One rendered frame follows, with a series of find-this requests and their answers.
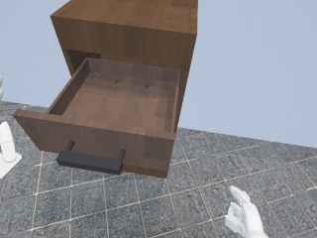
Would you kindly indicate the robot left hand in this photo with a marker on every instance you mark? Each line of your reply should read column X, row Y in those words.
column 8, row 158

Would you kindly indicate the robot right hand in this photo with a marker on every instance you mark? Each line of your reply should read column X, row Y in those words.
column 248, row 217

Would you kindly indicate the drawer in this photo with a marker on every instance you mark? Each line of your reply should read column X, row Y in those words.
column 108, row 106

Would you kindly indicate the handle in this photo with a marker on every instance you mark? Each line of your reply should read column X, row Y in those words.
column 66, row 158

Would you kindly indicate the cabinet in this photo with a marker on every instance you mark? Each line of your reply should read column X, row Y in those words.
column 160, row 33

